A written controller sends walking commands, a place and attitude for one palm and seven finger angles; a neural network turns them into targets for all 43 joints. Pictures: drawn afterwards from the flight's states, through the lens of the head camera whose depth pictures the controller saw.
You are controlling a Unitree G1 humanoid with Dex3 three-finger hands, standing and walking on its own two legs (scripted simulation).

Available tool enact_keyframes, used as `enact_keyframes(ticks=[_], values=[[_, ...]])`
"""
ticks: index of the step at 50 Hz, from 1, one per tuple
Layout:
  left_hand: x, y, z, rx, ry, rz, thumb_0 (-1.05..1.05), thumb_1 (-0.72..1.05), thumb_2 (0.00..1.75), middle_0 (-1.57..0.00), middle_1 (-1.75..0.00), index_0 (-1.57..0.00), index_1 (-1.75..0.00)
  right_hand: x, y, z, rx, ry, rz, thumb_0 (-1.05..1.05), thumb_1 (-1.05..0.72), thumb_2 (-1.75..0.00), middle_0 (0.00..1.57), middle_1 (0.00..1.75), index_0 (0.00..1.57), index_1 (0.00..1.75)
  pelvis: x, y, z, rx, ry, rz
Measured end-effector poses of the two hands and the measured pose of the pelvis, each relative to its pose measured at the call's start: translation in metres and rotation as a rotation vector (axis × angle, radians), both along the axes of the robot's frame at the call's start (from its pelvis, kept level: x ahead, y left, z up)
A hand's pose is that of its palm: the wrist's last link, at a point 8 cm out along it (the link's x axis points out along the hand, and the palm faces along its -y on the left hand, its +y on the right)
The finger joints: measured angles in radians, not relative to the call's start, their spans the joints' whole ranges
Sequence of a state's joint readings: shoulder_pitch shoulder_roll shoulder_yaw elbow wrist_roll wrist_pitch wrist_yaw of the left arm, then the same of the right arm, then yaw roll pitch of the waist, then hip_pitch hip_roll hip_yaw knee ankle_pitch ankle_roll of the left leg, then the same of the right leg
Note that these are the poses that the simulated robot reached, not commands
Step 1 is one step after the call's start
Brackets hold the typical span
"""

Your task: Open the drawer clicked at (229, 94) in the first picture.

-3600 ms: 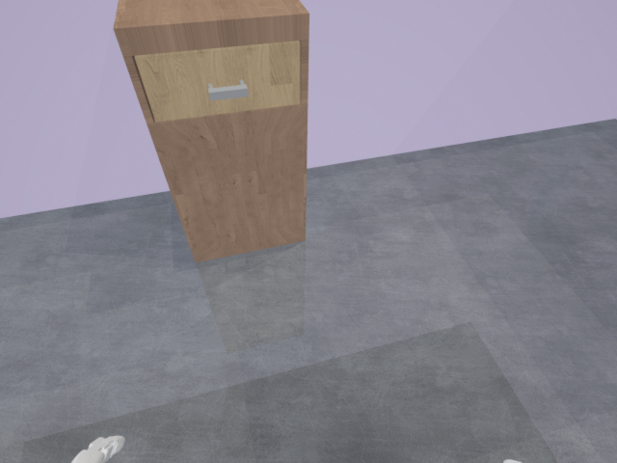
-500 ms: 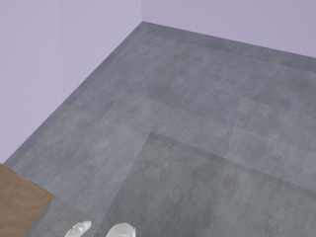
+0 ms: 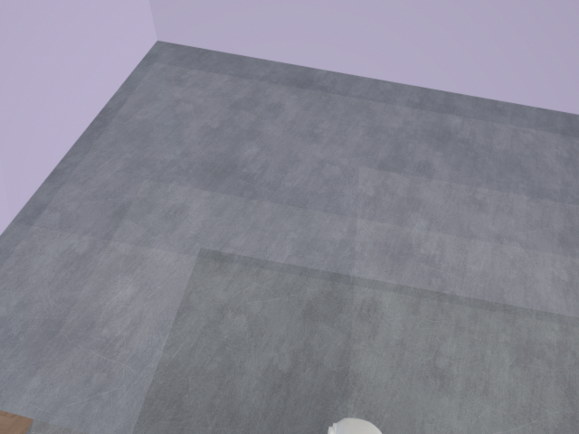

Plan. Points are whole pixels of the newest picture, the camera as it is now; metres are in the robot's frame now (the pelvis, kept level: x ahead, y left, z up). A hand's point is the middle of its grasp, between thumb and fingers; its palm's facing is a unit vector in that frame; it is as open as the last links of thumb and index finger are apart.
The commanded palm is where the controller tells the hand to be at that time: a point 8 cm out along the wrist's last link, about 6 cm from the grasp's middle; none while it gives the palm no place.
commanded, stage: walk to a spot facing it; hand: left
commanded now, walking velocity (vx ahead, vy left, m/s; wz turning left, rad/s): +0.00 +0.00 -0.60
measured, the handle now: out of the picture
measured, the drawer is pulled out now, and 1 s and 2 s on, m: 0.00 0.00 0.00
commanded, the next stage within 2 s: turn to face it in 1.60 s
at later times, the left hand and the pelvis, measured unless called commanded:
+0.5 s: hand (219, 416) +0.16 +0.11 -0.16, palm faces -0.28 -0.93 -0.25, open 7.4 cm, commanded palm none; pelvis +0.00 -0.05 -0.01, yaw -18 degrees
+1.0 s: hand (188, 394) +0.19 +0.17 -0.18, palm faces -0.52 -0.83 -0.19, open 7.4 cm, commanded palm none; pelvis +0.02 +0.02 +0.00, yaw -36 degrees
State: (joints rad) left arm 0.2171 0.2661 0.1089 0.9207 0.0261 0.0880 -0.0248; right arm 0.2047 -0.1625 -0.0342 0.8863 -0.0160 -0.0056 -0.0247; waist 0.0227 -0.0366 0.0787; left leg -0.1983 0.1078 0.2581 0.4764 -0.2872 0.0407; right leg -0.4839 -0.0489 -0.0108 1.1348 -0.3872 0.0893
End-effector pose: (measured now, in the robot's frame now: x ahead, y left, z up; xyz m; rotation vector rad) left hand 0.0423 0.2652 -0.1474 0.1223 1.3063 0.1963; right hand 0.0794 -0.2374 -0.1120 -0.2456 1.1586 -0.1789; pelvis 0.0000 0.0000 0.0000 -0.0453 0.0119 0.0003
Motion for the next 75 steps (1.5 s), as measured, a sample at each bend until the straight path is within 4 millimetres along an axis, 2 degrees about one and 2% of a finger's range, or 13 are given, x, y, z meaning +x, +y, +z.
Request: enact_keyframes(ticks=[5, 10, 15, 20, 26, 32, 36, 44, 50, 55, 65, 69, 75], values=[[0.040, -0.019, 0.003, 0.007, -0.023, -0.112, 0.01, 0.91, 0.90, -0.19, -0.30, -0.20, -0.29, -0.053, -0.014, -0.015, 0.027, 0.086, -0.125, 0.00, -0.90, -0.90, 0.20, 0.30, 0.20, 0.30, -0.001, -0.007, -0.004, 0.016, -0.002, -0.071], [0.091, -0.054, 0.010, 0.034, -0.104, -0.242, 0.01, 0.91, 0.90, -0.19, -0.30, -0.20, -0.29, -0.102, -0.037, -0.038, 0.066, 0.162, -0.246, 0.00, -0.90, -0.90, 0.20, 0.30, 0.20, 0.30, -0.001, -0.025, -0.013, 0.039, -0.002, -0.145], [0.123, -0.086, 0.018, 0.070, -0.201, -0.327, 0.01, 0.91, 0.90, -0.19, -0.30, -0.20, -0.29, -0.128, -0.059, -0.055, 0.083, 0.210, -0.322, 0.00, -0.90, -0.90, 0.20, 0.30, 0.20, 0.29, -0.001, -0.042, -0.021, 0.043, -0.007, -0.196], [0.126, -0.101, 0.026, 0.066, -0.192, -0.364, 0.01, 0.91, 0.90, -0.20, -0.30, -0.20, -0.29, -0.112, -0.070, -0.041, 0.079, 0.135, -0.352, 0.01, -0.91, -0.90, 0.20, 0.30, 0.20, 0.29, 0.000, -0.050, -0.010, 0.054, -0.010, -0.253], [0.123, -0.104, 0.021, 0.034, -0.151, -0.409, 0.01, 0.90, 0.90, -0.20, -0.30, -0.20, -0.30, -0.084, -0.073, -0.027, 0.053, 0.026, -0.370, 0.00, -0.90, -0.90, 0.20, 0.30, 0.20, 0.29, 0.002, -0.044, -0.006, 0.053, -0.008, -0.319], [0.118, -0.084, 0.005, 0.009, -0.089, -0.430, 0.01, 0.90, 0.90, -0.20, -0.30, -0.20, -0.30, -0.059, -0.062, -0.015, 0.008, -0.051, -0.386, 0.00, -0.90, -0.90, 0.20, 0.30, 0.20, 0.29, 0.009, -0.024, -0.010, 0.036, -0.001, -0.388], [0.125, -0.061, -0.013, -0.007, -0.051, -0.441, 0.01, 0.90, 0.90, -0.20, -0.30, -0.20, -0.30, -0.055, -0.044, -0.007, -0.034, -0.091, -0.405, 0.00, -0.90, -0.90, 0.20, 0.30, 0.20, 0.29, 0.014, -0.005, -0.016, 0.030, -0.004, -0.431], [0.149, -0.041, -0.007, -0.015, -0.006, -0.540, 0.01, 0.91, 0.90, -0.20, -0.30, -0.20, -0.29, -0.093, -0.004, 0.009, -0.042, -0.042, -0.505, 0.00, -0.90, -0.90, 0.20, 0.30, 0.20, 0.30, 0.021, 0.017, -0.001, -0.005, -0.006, -0.548], [0.168, -0.051, -0.001, -0.004, 0.007, -0.629, 0.01, 0.91, 0.90, -0.19, -0.30, -0.20, -0.29, -0.137, 0.023, 0.003, -0.008, 0.010, -0.636, 0.00, -0.90, -0.90, 0.20, 0.30, 0.20, 0.30, 0.023, 0.022, 0.001, -0.009, -0.005, -0.627], [0.188, -0.087, 0.003, -0.007, -0.023, -0.735, 0.01, 0.91, 0.90, -0.19, -0.30, -0.20, -0.29, -0.188, 0.045, -0.009, 0.041, 0.076, -0.760, 0.00, -0.90, -0.90, 0.20, 0.30, 0.20, 0.30, 0.016, 0.020, -0.001, 0.001, -0.012, -0.697], [0.213, -0.197, 0.018, -0.024, -0.229, -0.956, 0.01, 0.91, 0.90, -0.19, -0.30, -0.20, -0.29, -0.285, 0.063, -0.055, 0.157, 0.176, -0.953, 0.00, -0.90, -0.90, 0.20, 0.30, 0.20, 0.29, -0.008, -0.010, -0.022, 0.030, -0.028, -0.826], [0.201, -0.207, 0.029, -0.021, -0.232, -0.958, 0.01, 0.91, 0.90, -0.20, -0.30, -0.20, -0.29, -0.282, 0.046, -0.046, 0.168, 0.150, -0.969, 0.01, -0.90, -0.90, 0.20, 0.30, 0.20, 0.29, -0.007, -0.026, -0.011, 0.035, -0.045, -0.862], [0.180, -0.200, 0.026, -0.005, -0.116, -0.969, 0.01, 0.91, 0.90, -0.20, -0.30, -0.20, -0.29, -0.248, 0.000, -0.028, 0.108, 0.014, -0.974, 0.01, -0.90, -0.90, 0.20, 0.30, 0.20, 0.29, 0.007, -0.048, 0.000, 0.040, -0.051, -0.904]])
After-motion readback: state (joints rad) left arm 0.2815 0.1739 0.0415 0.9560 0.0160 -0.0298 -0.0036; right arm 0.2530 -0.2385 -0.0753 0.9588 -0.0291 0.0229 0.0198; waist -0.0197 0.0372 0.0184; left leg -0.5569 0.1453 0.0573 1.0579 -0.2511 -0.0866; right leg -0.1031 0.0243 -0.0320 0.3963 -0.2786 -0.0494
